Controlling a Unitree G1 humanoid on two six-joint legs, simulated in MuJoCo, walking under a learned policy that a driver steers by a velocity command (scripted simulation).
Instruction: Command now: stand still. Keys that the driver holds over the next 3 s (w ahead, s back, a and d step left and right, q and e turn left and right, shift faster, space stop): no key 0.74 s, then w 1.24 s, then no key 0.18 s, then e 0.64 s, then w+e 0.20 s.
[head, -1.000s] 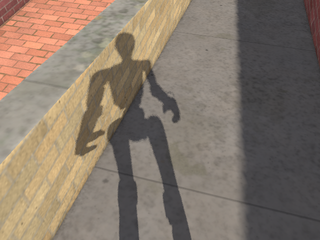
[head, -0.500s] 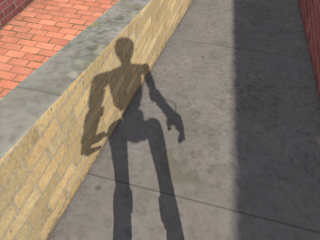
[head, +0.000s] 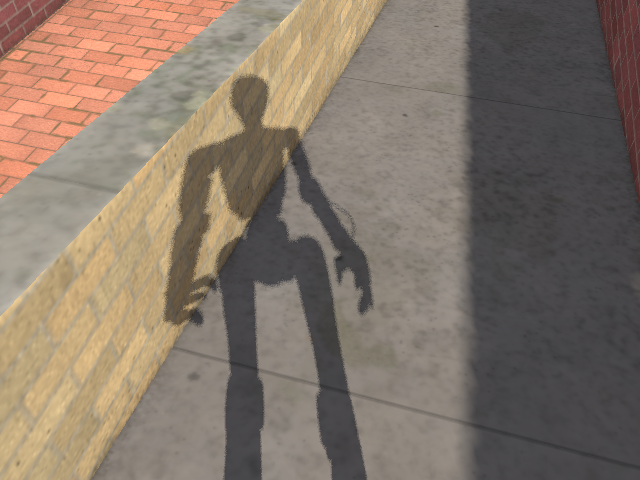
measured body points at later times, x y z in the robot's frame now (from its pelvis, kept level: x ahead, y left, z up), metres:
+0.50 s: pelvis +0.00 -0.01 +0.00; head +0.01 -0.01 +0.45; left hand -0.02 +0.23 -0.15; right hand +0.00 -0.26 -0.15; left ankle +0.01 +0.15 -0.74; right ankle -0.04 -0.10 -0.74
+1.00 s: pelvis +0.04 +0.02 +0.00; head +0.05 +0.03 +0.45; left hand -0.03 +0.27 -0.15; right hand +0.09 -0.24 -0.14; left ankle +0.07 +0.15 -0.72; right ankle -0.04 -0.10 -0.74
